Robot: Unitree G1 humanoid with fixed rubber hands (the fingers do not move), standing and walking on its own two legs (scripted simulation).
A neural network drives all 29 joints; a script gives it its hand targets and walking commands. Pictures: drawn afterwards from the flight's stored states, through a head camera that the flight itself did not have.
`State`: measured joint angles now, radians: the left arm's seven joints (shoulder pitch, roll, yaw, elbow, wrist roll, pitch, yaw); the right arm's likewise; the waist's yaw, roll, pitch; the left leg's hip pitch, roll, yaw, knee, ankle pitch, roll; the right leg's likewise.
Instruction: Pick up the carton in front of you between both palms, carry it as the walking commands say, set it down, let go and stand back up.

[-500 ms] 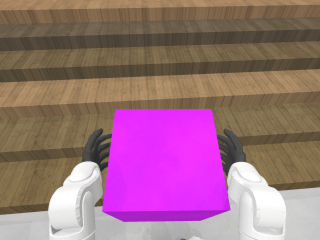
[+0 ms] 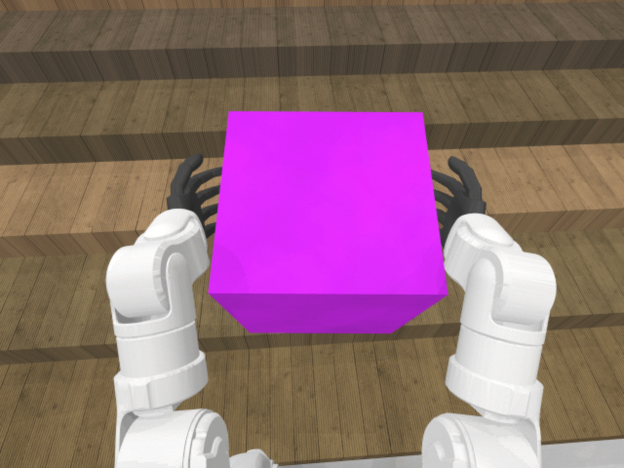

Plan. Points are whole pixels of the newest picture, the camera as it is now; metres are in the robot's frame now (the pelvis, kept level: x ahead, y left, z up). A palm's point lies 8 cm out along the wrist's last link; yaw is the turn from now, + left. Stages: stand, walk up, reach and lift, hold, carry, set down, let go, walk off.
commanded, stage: carry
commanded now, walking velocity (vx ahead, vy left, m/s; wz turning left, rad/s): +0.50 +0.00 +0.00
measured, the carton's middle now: (322, 239) +0.37 +0.01 +0.07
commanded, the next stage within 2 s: none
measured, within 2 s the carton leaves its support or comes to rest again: neither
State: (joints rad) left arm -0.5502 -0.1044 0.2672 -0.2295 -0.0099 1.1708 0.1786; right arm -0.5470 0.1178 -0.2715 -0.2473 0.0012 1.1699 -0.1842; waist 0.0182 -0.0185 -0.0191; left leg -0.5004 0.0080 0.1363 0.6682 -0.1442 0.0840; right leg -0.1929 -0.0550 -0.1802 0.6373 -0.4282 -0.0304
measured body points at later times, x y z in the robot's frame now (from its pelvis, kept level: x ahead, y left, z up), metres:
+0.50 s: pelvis +0.35 -0.03 +0.10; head +0.43 +0.00 +0.54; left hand +0.67 +0.20 +0.19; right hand +0.73 -0.11 +0.20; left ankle +0.26 +0.08 -0.41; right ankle +0.34 -0.08 -0.62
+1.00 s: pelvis +0.68 +0.01 +0.23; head +0.72 +0.02 +0.68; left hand +1.07 +0.12 +0.38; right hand +1.03 -0.19 +0.40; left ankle +0.61 +0.09 -0.50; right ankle +0.75 -0.10 -0.27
